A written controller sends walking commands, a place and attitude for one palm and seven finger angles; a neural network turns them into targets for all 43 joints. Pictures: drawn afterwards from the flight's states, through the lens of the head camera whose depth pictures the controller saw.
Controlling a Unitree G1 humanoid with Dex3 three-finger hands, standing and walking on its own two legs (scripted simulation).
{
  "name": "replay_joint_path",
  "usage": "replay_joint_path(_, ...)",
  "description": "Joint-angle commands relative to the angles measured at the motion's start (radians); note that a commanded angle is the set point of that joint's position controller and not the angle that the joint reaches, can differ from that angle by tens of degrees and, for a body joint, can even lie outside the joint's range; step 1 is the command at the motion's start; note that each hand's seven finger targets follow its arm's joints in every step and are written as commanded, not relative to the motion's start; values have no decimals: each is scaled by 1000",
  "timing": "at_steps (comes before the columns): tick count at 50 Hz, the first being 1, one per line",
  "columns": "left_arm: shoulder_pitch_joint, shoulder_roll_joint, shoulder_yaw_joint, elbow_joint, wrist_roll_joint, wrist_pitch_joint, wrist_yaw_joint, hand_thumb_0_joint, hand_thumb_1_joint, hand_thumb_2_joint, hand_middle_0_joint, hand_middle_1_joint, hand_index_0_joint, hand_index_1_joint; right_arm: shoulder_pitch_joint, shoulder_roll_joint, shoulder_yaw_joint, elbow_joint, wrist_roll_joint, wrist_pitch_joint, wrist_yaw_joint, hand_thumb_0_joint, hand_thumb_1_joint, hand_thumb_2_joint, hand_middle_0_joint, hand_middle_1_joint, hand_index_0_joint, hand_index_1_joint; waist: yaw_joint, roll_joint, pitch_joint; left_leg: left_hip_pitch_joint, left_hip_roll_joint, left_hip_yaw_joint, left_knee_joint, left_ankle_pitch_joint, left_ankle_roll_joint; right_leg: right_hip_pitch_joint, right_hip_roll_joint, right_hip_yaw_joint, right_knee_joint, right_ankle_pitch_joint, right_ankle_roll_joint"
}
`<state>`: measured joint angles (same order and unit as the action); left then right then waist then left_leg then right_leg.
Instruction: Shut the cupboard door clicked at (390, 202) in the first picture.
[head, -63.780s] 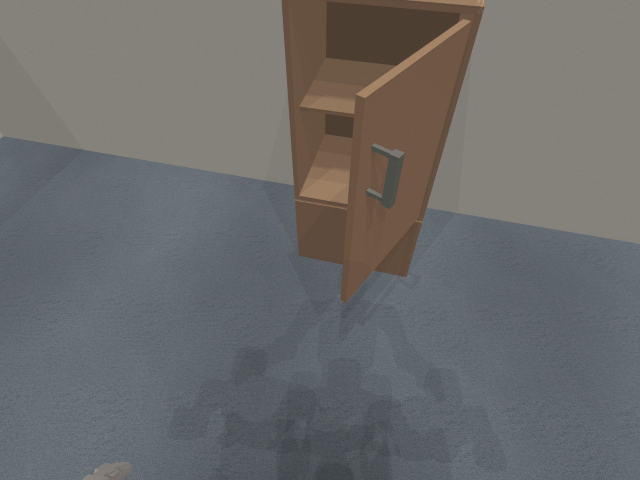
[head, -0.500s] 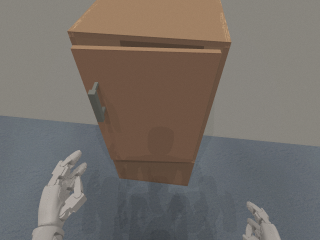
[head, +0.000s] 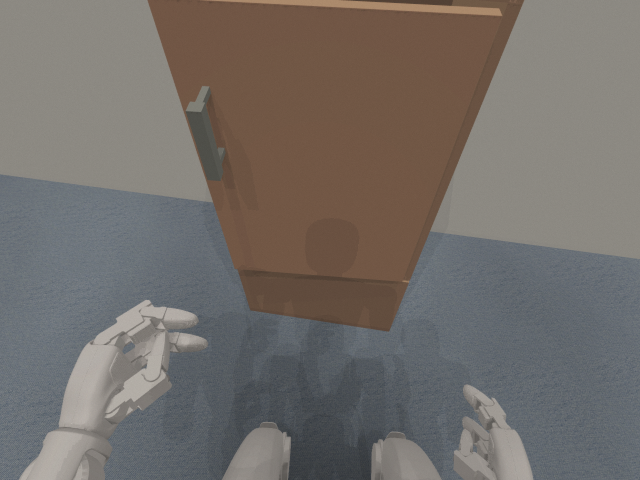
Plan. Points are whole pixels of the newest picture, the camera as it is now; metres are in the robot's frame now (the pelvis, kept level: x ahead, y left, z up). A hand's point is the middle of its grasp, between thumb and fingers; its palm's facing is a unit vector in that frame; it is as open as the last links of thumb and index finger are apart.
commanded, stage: raise the hand and make a fist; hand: left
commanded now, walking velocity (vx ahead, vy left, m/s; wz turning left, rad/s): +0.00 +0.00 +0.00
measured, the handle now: (209, 135) +0.55 +0.20 +0.10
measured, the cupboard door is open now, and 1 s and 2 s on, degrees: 4 4 4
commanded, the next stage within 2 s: bring the fist close to the handle in 1.18 s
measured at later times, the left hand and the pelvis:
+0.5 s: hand (141, 354) +0.23 +0.20 +0.08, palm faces -0.01 -1.00 -0.04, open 3.1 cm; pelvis +0.02 +0.02 +0.02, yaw +0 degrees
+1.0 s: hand (159, 328) +0.26 +0.19 +0.10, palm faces -0.02 -1.00 -0.04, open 3.1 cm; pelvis +0.03 +0.00 +0.03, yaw +0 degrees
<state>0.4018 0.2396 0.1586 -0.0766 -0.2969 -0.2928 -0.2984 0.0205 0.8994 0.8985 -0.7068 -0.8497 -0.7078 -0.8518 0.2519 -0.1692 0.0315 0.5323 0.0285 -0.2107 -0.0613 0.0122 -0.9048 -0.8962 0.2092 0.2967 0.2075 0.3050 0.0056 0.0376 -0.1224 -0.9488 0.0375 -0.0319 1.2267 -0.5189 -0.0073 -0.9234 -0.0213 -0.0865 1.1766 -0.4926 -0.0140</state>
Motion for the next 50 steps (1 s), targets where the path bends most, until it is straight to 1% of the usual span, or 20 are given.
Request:
replay_joint_path(1, 27, 103, 94, -213, -20, -102, 56, 0, 900, 900, -878, -1040, -878, -1040, -91, -166, -76, -191, -7, -73, -11, 0, -900, -900, 200, 300, 200, 300, 24, -37, -187, 105, -43, -23, -234, 108, 27, 182, 33, 51, -222, -33, -11)
replay_joint_path(3, 33, 87, 64, -213, -8, -132, 59, 0, 900, 900, -915, -1080, -915, -1080, -73, -177, -79, -193, -9, -76, -8, 0, -900, -900, 200, 300, 200, 300, 12, -41, -184, 119, -42, -27, -247, 89, 25, 160, 31, 37, -214, -34, -11)
replay_joint_path(4, 29, 80, 48, -207, -7, -140, 55, 0, 900, 900, -933, -1100, -933, -1100, -69, -182, -77, -193, -10, -78, -6, 0, -900, -900, 200, 300, 200, 300, 4, -19, -165, 117, -44, -26, -252, 69, 24, 146, 29, 36, -215, -43, -11)
replay_joint_path(5, 16, 89, 48, -210, -5, -147, 51, 0, 900, 900, -952, -1120, -952, -1120, -61, -187, -77, -194, -10, -78, -6, 0, -900, -900, 200, 300, 200, 300, -1, -29, -163, 117, -43, -28, -255, 51, 24, 140, 29, 36, -220, -58, -10)
replay_joint_path(6, 8, 98, 46, -216, -1, -151, 49, 0, 900, 900, -970, -1140, -970, -1140, -64, -192, -76, -198, -7, -78, -8, 0, -900, -900, 200, 300, 200, 300, 0, -7, -153, 121, -45, -28, -261, 43, 26, 140, 32, 36, -218, -58, -15)
replay_joint_path(8, 13, 102, 40, -241, 1, -156, 43, 0, 900, 900, -1007, -1180, -1007, -1180, -52, -196, -78, -204, -6, -81, -7, 0, -900, -900, 200, 300, 200, 300, 3, 12, -184, 155, -43, -31, -274, 57, 25, 149, 32, 30, -212, -27, -16)
replay_joint_path(10, 11, 102, 42, -248, -2, -149, 45, 0, 900, 900, -1043, -1220, -1043, -1220, -42, -199, -77, -205, -5, -76, -7, 0, -900, -900, 200, 300, 200, 300, -1, 19, -175, 172, -44, -36, -288, 64, 22, 156, 35, 21, -216, -3, -17)
replay_joint_path(11, 2, 121, 61, -265, -3, -149, 52, 0, 900, 900, -1062, -1240, -1062, -1240, -44, -201, -77, -207, -8, -74, -8, 0, -900, -900, 200, 300, 200, 300, 5, 21, -195, 178, -44, -38, -288, 83, 25, 172, 38, 18, -210, 16, -18)
replay_joint_path(13, 20, 107, 47, -294, 3, -141, 60, 0, 900, 900, -1098, -1280, -1098, -1280, -39, -198, -77, -214, -8, -68, -6, 0, -900, -900, 200, 300, 200, 300, 8, 59, -214, 221, -41, -39, -300, 127, 19, 181, 39, 7, -202, 67, -20)
replay_joint_path(18, 21, 92, 24, -294, 20, -106, 79, 0, 900, 900, -1190, -1380, -1190, -1380, -27, -199, -72, -225, -9, -41, 3, 0, -900, -900, 200, 300, 200, 300, -3, 66, -182, 261, -33, -52, -325, 179, 9, 193, 47, -12, -208, 122, -19)
replay_joint_path(21, 16, 107, 43, -262, 22, -84, 77, 0, 900, 900, -1245, -1440, -1245, -1440, -18, -201, -71, -230, -9, -23, 2, 0, -900, -900, 200, 300, 200, 300, -7, 27, -167, 255, -34, -49, -327, 197, 12, 216, 52, -11, -223, 142, -19)
replay_joint_path(22, 8, 101, 38, -281, 20, -84, 72, 0, 900, 900, -1263, -1460, -1263, -1460, -20, -200, -69, -236, -10, -22, 4, 0, -900, -900, 200, 300, 200, 300, -5, 46, -189, 267, -36, -40, -321, 213, 12, 225, 48, -8, -223, 159, -18)
replay_joint_path(24, 0, 101, 39, -276, 18, -76, 65, 0, 900, 900, -1300, -1500, -1300, -1500, -16, -198, -65, -238, -10, -16, 6, 0, -900, -900, 200, 300, 200, 300, -5, 56, -180, 277, -36, -40, -325, 226, 9, 229, 49, -9, -230, 172, -18)
replay_joint_path(31, -65, 136, 71, -261, 2, -71, 42, 0, 900, 900, -1300, -1500, -1300, -1500, -17, -199, -55, -232, -7, -14, 1, 0, -900, -900, 200, 300, 200, 300, -6, 35, -182, 282, -40, -32, -324, 247, 12, 274, 50, 1, -249, 201, -20)
replay_joint_path(34, -72, 125, 67, -245, -9, -63, 30, 0, 900, 900, -1300, -1500, -1300, -1500, -16, -198, -54, -230, -3, -16, 0, 0, -900, -900, 200, 300, 200, 300, -9, 29, -171, 284, -42, -23, -330, 234, 13, 284, 47, 8, -270, 198, -16)
replay_joint_path(36, -79, 150, 90, -236, -10, -58, 30, 0, 900, 900, -1300, -1500, -1300, -1500, -20, -201, -54, -226, -3, -17, -4, 0, -900, -900, 200, 300, 200, 300, -2, 21, -183, 280, -43, -19, -328, 239, 18, 305, 47, 16, -277, 202, -16)
replay_joint_path(38, -82, 137, 85, -224, -17, -52, 24, 0, 900, 900, -1300, -1500, -1300, -1500, -15, -200, -53, -225, 0, -19, -5, 0, -900, -900, 200, 300, 200, 300, -4, 2, -180, 280, -45, -15, -336, 240, 17, 321, 43, 19, -288, 204, -13)
replay_joint_path(40, -82, 135, 86, -210, -22, -50, 22, 0, 900, 900, -1300, -1500, -1300, -1500, -17, -199, -53, -223, 0, -21, -5, 0, -900, -900, 200, 300, 200, 300, -1, 11, -169, 274, -48, -11, -340, 231, 17, 326, 41, 26, -299, 195, -12)
replay_joint_path(42, -73, 133, 90, -195, -27, -51, 20, 0, 900, 900, -1300, -1500, -1300, -1500, -17, -199, -56, -221, -1, -22, -6, 0, -900, -900, 200, 300, 200, 300, -2, -28, -173, 261, -50, -5, -330, 237, 21, 341, 37, 38, -308, 201, -9)
replay_joint_path(50, -77, 136, 95, -198, -26, -93, 25, 0, 900, 900, -1300, -1500, -1300, -1500, -15, -196, -64, -209, -3, -25, -1, 0, -900, -900, 200, 300, 200, 300, 1, -4, -184, 254, -52, 12, -312, 263, 22, 358, 27, 63, -306, 237, -6)
